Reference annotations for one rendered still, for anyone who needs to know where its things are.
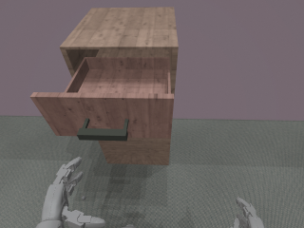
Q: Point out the right robot hand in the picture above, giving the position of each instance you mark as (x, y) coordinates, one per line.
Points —
(251, 220)

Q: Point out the cabinet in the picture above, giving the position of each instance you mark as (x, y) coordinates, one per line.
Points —
(127, 32)

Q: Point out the handle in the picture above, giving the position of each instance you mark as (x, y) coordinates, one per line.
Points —
(103, 134)

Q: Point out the drawer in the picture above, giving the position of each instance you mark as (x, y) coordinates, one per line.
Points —
(108, 90)

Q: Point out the left robot hand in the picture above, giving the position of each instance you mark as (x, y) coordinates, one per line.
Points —
(56, 199)

